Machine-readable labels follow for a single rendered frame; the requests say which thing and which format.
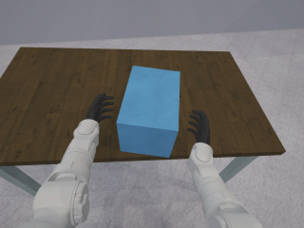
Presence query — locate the robot left hand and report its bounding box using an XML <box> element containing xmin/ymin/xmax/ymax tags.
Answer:
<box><xmin>85</xmin><ymin>92</ymin><xmax>114</xmax><ymax>123</ymax></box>

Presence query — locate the robot left forearm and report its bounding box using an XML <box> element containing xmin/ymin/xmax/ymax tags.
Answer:
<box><xmin>31</xmin><ymin>119</ymin><xmax>100</xmax><ymax>219</ymax></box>

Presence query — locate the table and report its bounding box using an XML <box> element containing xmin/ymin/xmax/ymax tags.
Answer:
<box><xmin>0</xmin><ymin>47</ymin><xmax>286</xmax><ymax>197</ymax></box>

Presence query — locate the carton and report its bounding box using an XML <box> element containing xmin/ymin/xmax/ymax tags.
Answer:
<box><xmin>116</xmin><ymin>66</ymin><xmax>181</xmax><ymax>158</ymax></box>

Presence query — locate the robot right hand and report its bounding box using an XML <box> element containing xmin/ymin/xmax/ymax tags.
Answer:
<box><xmin>187</xmin><ymin>110</ymin><xmax>210</xmax><ymax>145</ymax></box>

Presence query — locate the right robot upper arm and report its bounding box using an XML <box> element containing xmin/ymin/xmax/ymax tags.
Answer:
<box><xmin>208</xmin><ymin>213</ymin><xmax>262</xmax><ymax>228</ymax></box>

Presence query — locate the left robot upper arm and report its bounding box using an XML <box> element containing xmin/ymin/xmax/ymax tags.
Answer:
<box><xmin>13</xmin><ymin>180</ymin><xmax>90</xmax><ymax>228</ymax></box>

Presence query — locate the robot right forearm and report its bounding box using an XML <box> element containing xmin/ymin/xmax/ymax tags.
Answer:
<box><xmin>187</xmin><ymin>142</ymin><xmax>263</xmax><ymax>228</ymax></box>

